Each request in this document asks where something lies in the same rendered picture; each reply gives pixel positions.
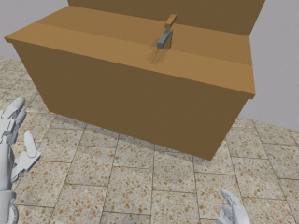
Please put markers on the robot right hand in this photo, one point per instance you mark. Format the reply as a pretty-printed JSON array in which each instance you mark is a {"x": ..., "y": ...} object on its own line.
[{"x": 237, "y": 215}]

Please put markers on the tap lever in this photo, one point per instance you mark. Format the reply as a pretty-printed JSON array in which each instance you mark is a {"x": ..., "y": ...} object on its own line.
[{"x": 161, "y": 42}]

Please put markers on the robot left hand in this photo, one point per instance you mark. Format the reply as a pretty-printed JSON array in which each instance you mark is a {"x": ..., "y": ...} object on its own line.
[{"x": 10, "y": 121}]

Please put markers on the left robot forearm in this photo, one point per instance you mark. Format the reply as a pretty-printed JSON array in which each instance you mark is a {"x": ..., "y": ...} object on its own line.
[{"x": 9, "y": 213}]

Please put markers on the counter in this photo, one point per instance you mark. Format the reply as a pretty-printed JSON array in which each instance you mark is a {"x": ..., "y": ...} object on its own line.
[{"x": 97, "y": 61}]

